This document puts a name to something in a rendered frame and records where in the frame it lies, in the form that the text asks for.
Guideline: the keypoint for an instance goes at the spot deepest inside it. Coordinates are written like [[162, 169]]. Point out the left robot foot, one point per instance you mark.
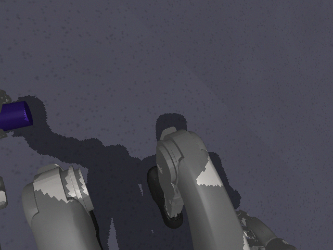
[[96, 227]]

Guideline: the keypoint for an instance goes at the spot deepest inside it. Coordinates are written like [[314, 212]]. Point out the can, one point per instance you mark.
[[15, 115]]

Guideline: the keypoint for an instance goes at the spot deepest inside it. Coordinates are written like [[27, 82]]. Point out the left robot hand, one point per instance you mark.
[[4, 99]]

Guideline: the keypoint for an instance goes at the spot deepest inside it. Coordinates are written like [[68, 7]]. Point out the right robot hand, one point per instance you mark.
[[259, 234]]

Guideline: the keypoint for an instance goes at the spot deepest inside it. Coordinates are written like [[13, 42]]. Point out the right robot foot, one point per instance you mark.
[[158, 196]]

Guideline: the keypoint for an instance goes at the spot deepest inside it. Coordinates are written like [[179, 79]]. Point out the right robot arm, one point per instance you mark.
[[279, 244]]

